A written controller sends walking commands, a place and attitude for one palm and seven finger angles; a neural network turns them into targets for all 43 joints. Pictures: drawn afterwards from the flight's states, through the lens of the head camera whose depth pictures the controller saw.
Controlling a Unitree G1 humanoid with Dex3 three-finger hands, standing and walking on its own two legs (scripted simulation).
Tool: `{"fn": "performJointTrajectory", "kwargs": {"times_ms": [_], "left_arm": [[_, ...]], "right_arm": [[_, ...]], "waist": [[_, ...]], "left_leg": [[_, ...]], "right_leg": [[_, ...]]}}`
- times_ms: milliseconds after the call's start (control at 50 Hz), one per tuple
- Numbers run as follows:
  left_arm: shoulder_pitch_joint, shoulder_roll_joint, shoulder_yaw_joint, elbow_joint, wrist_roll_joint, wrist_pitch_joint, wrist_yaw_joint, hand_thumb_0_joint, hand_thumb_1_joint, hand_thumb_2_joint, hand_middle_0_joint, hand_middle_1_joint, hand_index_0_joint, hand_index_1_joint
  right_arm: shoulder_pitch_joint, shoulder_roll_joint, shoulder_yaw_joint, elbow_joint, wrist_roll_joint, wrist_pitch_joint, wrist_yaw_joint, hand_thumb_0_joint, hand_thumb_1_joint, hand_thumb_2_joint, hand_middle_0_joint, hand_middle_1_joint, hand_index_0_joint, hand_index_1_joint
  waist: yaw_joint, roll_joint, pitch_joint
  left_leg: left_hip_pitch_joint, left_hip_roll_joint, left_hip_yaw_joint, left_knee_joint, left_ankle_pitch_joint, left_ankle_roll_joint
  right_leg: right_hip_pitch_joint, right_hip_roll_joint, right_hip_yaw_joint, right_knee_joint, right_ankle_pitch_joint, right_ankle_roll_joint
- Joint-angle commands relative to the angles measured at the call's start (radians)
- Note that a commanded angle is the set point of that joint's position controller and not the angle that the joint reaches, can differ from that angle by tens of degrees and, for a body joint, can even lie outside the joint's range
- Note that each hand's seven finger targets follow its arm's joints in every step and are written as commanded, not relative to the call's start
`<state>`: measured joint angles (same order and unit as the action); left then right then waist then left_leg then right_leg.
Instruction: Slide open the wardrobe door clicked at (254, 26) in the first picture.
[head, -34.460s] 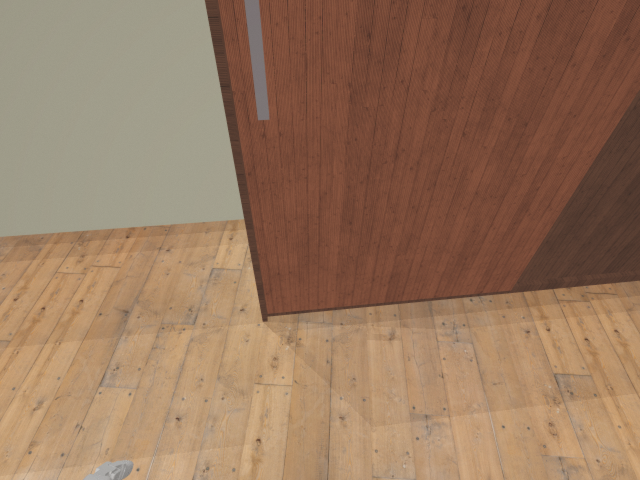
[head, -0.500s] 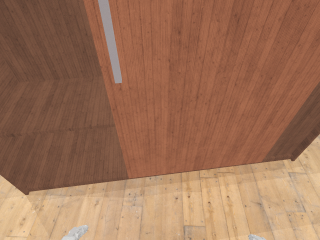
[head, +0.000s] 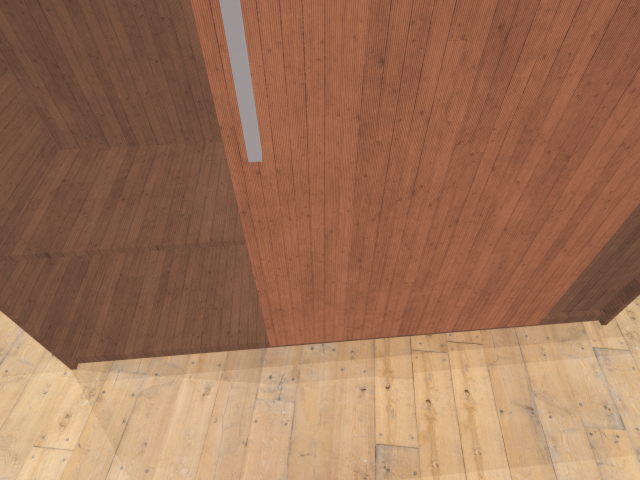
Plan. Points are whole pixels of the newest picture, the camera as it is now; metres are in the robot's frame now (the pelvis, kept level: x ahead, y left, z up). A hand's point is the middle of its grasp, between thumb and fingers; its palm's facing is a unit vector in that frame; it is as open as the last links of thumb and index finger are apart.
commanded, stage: let the arm hang, fingers relaxed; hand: left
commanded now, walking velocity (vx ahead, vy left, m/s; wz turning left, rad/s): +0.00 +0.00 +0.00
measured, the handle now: (243, 71) +0.61 +0.15 +0.22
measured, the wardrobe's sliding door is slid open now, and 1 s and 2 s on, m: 0.64 0.64 0.64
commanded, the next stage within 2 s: look to check the result in 0.38 s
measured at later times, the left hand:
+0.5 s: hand out of the picture +0.04 +0.17 -0.17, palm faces +0.00 -0.98 -0.20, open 7.4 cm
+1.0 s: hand out of the picture +0.05 +0.17 -0.17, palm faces +0.00 -0.98 -0.20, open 7.4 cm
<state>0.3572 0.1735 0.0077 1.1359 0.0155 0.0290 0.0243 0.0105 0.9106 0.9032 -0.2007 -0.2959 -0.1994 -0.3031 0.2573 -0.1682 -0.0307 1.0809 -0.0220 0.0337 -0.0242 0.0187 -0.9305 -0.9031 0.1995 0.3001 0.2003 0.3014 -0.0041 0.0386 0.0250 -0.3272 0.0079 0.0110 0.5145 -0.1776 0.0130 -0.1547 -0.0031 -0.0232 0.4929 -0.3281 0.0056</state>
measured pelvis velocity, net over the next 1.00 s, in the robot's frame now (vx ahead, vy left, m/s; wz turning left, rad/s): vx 0.04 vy -0.01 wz -0.02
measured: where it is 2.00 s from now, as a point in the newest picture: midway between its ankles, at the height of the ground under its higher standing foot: outside the picture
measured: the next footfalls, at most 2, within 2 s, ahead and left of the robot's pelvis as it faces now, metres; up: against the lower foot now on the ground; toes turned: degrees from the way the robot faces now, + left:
none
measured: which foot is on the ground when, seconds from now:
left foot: down 0.00-1.00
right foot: down 0.00-1.00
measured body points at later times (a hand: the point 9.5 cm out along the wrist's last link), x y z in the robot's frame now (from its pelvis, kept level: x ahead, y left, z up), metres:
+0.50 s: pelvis +0.03 +0.00 +0.01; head +0.05 -0.01 +0.45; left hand +0.04 +0.23 -0.15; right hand +0.05 -0.23 -0.16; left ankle +0.06 +0.11 -0.73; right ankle -0.04 -0.12 -0.73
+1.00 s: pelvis +0.04 -0.01 +0.01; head +0.06 -0.01 +0.46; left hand +0.05 +0.22 -0.15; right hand +0.07 -0.24 -0.15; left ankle +0.06 +0.11 -0.73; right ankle -0.04 -0.12 -0.73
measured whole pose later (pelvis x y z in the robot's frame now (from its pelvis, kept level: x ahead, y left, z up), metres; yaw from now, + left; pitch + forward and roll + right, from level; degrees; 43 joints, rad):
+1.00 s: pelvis +0.04 -0.01 +0.01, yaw -1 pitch -1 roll +0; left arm 0.24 0.17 0.00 1.14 0.01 -0.01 0.03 0.01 0.91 0.90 -0.20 -0.30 -0.20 -0.30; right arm 0.17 -0.17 -0.01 1.15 -0.02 0.00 -0.03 0.01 -0.91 -0.90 0.20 0.30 0.20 0.30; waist 0.00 -0.01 0.04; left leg -0.22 0.01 0.03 0.42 -0.19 0.00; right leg -0.04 -0.01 0.00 0.37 -0.32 0.00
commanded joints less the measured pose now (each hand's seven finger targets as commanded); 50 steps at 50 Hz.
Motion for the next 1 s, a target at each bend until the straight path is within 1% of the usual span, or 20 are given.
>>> {"fn": "performJointTrajectory", "kwargs": {"times_ms": [0, 60, 160, 180, 240, 300, 340, 380, 440, 480, 500, 520, 560, 600, 620, 660, 820, 900, 920, 980], "left_arm": [[0.015, 0.091, 0.014, -0.028, 0.0, -0.027, 0.008, 0.0, 0.9, 0.9, -0.2, -0.3, -0.2, -0.3], [0.014, 0.08, 0.012, -0.02, 0.0, -0.031, 0.008, 0.0, 0.9, 0.9, -0.2, -0.3, -0.2, -0.3], [-0.014, 0.081, 0.018, -0.027, -0.001, -0.038, 0.01, 0.0, 0.9, 0.9, -0.2, -0.3, -0.2, -0.3], [-0.018, 0.08, 0.017, -0.024, -0.002, -0.039, 0.01, 0.0, 0.9, 0.9, -0.2, -0.3, -0.2, -0.3], [-0.029, 0.086, 0.017, -0.024, -0.003, -0.04, 0.01, 0.0, 0.9, 0.9, -0.2, -0.3, -0.2, -0.3], [-0.039, 0.089, 0.017, -0.023, -0.004, -0.041, 0.01, 0.0, 0.9, 0.9, -0.2, -0.3, -0.2, -0.3], [-0.044, 0.097, 0.017, -0.024, -0.003, -0.043, 0.01, 0.0, 0.9, 0.9, -0.2, -0.3, -0.2, -0.3], [-0.048, 0.094, 0.016, -0.024, -0.005, -0.043, 0.011, 0.0, 0.9, 0.9, -0.2, -0.3, -0.2, -0.3], [-0.05, 0.105, 0.017, -0.025, -0.005, -0.045, 0.012, 0.0, 0.9, 0.9, -0.2, -0.3, -0.2, -0.3], [-0.053, 0.105, 0.018, -0.023, -0.006, -0.045, 0.013, 0.0, 0.9, 0.9, -0.2, -0.3, -0.2, -0.3], [-0.052, 0.105, 0.017, -0.021, -0.006, -0.045, 0.013, 0.0, 0.9, 0.9, -0.2, -0.3, -0.2, -0.3], [-0.043, 0.111, 0.018, -0.022, -0.006, -0.046, 0.013, 0.0, 0.9, 0.9, -0.2, -0.3, -0.2, -0.3], [-0.048, 0.106, 0.018, -0.02, -0.006, -0.046, 0.014, 0.0, 0.9, 0.9, -0.2, -0.3, -0.2, -0.3], [-0.051, 0.107, 0.017, -0.018, -0.007, -0.045, 0.014, 0.0, 0.9, 0.9, -0.2, -0.3, -0.2, -0.3], [-0.043, 0.113, 0.019, -0.019, -0.005, -0.046, 0.014, 0.0, 0.9, 0.9, -0.2, -0.3, -0.2, -0.3], [-0.046, 0.106, 0.017, -0.016, -0.007, -0.045, 0.014, 0.0, 0.9, 0.9, -0.2, -0.3, -0.2, -0.3], [-0.041, 0.115, 0.018, -0.015, -0.006, -0.048, 0.014, 0.0, 0.9, 0.9, -0.2, -0.3, -0.2, -0.3], [-0.046, 0.113, 0.017, -0.014, -0.006, -0.048, 0.013, 0.0, 0.9, 0.9, -0.2, -0.3, -0.2, -0.3], [-0.041, 0.121, 0.019, -0.015, -0.005, -0.05, 0.013, 0.0, 0.9, 0.9, -0.2, -0.3, -0.2, -0.3], [-0.047, 0.12, 0.019, -0.015, -0.007, -0.051, 0.013, 0.0, 0.9, 0.9, -0.2, -0.3, -0.2, -0.3]], "right_arm": [[0.02, -0.105, -0.007, -0.016, 0.001, -0.023, -0.011, 0.0, -0.9, -0.9, 0.2, 0.3, 0.2, 0.3], [0.007, -0.097, -0.003, -0.01, 0.0, -0.028, -0.011, 0.0, -0.9, -0.9, 0.2, 0.3, 0.2, 0.3], [-0.011, -0.096, 0.001, -0.001, 0.001, -0.039, -0.012, 0.0, -0.9, -0.9, 0.2, 0.3, 0.2, 0.3], [-0.012, -0.094, 0.001, 0.003, 0.0, -0.039, -0.013, 0.0, -0.9, -0.9, 0.2, 0.3, 0.2, 0.3], [-0.025, -0.098, 0.002, 0.004, 0.002, -0.041, -0.014, 0.0, -0.9, -0.9, 0.2, 0.3, 0.2, 0.3], [-0.032, -0.1, 0.003, 0.011, 0.002, -0.039, -0.014, 0.0, -0.9, -0.9, 0.2, 0.3, 0.2, 0.3], [-0.031, -0.103, 0.001, 0.012, 0.003, -0.039, -0.013, 0.0, -0.9, -0.9, 0.2, 0.3, 0.2, 0.3], [-0.031, -0.108, 0.001, 0.015, 0.003, -0.038, -0.014, 0.0, -0.9, -0.9, 0.2, 0.3, 0.2, 0.3], [-0.033, -0.114, 0.001, 0.019, 0.005, -0.041, -0.013, 0.0, -0.9, -0.9, 0.2, 0.3, 0.2, 0.3], [-0.037, -0.115, 0.001, 0.021, 0.004, -0.04, -0.014, 0.0, -0.9, -0.9, 0.2, 0.3, 0.2, 0.3], [-0.038, -0.117, 0.002, 0.023, 0.004, -0.04, -0.014, 0.0, -0.9, -0.9, 0.2, 0.3, 0.2, 0.3], [-0.037, -0.117, 0.002, 0.021, 0.007, -0.041, -0.014, 0.0, -0.9, -0.9, 0.2, 0.3, 0.2, 0.3], [-0.039, -0.115, 0.002, 0.027, 0.006, -0.041, -0.015, 0.0, -0.9, -0.9, 0.2, 0.3, 0.2, 0.3], [-0.04, -0.117, 0.002, 0.029, 0.005, -0.04, -0.016, 0.0, -0.9, -0.9, 0.2, 0.3, 0.2, 0.3], [-0.04, -0.118, 0.002, 0.028, 0.007, -0.041, -0.015, 0.0, -0.9, -0.9, 0.2, 0.3, 0.2, 0.3], [-0.041, -0.114, 0.005, 0.033, 0.006, -0.042, -0.016, 0.0, -0.9, -0.9, 0.2, 0.3, 0.2, 0.3], [-0.046, -0.121, 0.003, 0.03, 0.008, -0.043, -0.017, 0.0, -0.9, -0.9, 0.2, 0.3, 0.2, 0.3], [-0.052, -0.124, 0.002, 0.033, 0.006, -0.043, -0.018, 0.0, -0.9, -0.9, 0.2, 0.3, 0.2, 0.3], [-0.048, -0.13, 0.002, 0.029, 0.008, -0.044, -0.017, 0.0, -0.9, -0.9, 0.2, 0.3, 0.2, 0.3], [-0.053, -0.132, 0.001, 0.032, 0.007, -0.045, -0.018, 0.0, -0.9, -0.9, 0.2, 0.3, 0.2, 0.3]], "waist": [[-0.005, -0.021, 0.105], [-0.002, -0.032, 0.073], [-0.001, -0.011, 0.005], [-0.002, -0.001, 0.002], [-0.001, -0.009, 0.0], [-0.003, -0.015, 0.018], [-0.004, -0.043, 0.007], [-0.006, -0.056, 0.007], [-0.004, -0.046, -0.013], [-0.004, -0.054, -0.004], [-0.004, -0.048, -0.013], [-0.001, -0.06, -0.024], [-0.004, -0.054, -0.024], [-0.004, -0.048, -0.005], [-0.001, -0.048, -0.014], [-0.002, -0.036, -0.004], [0.0, -0.049, 0.002], [-0.003, -0.039, 0.018], [-0.001, -0.052, 0.005], [-0.002, -0.054, 0.009]], "left_leg": [[0.064, 0.093, -0.119, -0.163, -0.082, 0.033], [0.085, 0.086, -0.106, -0.16, -0.041, 0.03], [0.133, 0.088, -0.092, -0.135, 0.1, 0.029], [0.136, 0.088, -0.09, -0.131, 0.122, 0.028], [0.151, 0.09, -0.084, -0.123, 0.162, 0.026], [0.153, 0.089, -0.079, -0.126, 0.154, 0.022], [0.166, 0.09, -0.074, -0.122, 0.172, 0.021], [0.174, 0.09, -0.074, -0.123, 0.171, 0.02], [0.187, 0.093, -0.07, -0.122, 0.2, 0.022], [0.187, 0.092, -0.07, -0.122, 0.201, 0.021], [0.193, 0.093, -0.07, -0.122, 0.203, 0.021], [0.202, 0.095, -0.068, -0.119, 0.22, 0.023], [0.204, 0.093, -0.067, -0.12, 0.219, 0.021], [0.198, 0.094, -0.066, -0.124, 0.209, 0.02], [0.206, 0.095, -0.066, -0.121, 0.227, 0.022], [0.202, 0.094, -0.067, -0.126, 0.221, 0.022], [0.215, 0.097, -0.064, -0.129, 0.231, 0.023], [0.21, 0.095, -0.062, -0.135, 0.213, 0.021], [0.216, 0.098, -0.063, -0.134, 0.225, 0.023], [0.215, 0.097, -0.061, -0.133, 0.222, 0.021]], "right_leg": [[-0.156, -0.067, 0.066, -0.151, -0.008, -0.039], [-0.125, -0.076, 0.066, -0.154, 0.028, -0.035], [-0.067, -0.087, 0.061, -0.143, 0.137, -0.03], [-0.059, -0.089, 0.062, -0.144, 0.155, -0.03], [-0.048, -0.094, 0.061, -0.149, 0.196, -0.028], [-0.049, -0.096, 0.064, -0.162, 0.196, -0.028], [-0.04, -0.099, 0.062, -0.165, 0.22, -0.026], [-0.04, -0.098, 0.066, -0.168, 0.224, -0.027], [-0.019, -0.101, 0.065, -0.167, 0.245, -0.025], [-0.018, -0.099, 0.065, -0.17, 0.25, -0.025], [-0.014, -0.101, 0.064, -0.171, 0.249, -0.025], [-0.007, -0.101, 0.062, -0.172, 0.265, -0.024], [-0.004, -0.103, 0.063, -0.172, 0.269, -0.024], [-0.009, -0.101, 0.064, -0.177, 0.26, -0.025], [-0.003, -0.102, 0.063, -0.177, 0.275, -0.025], [-0.006, -0.102, 0.064, -0.178, 0.263, -0.025], [0.0, -0.103, 0.065, -0.188, 0.283, -0.025], [-0.007, -0.101, 0.072, -0.193, 0.277, -0.026], [0.003, -0.102, 0.068, -0.195, 0.284, -0.026], [0.003, -0.104, 0.069, -0.195, 0.292, -0.026]]}}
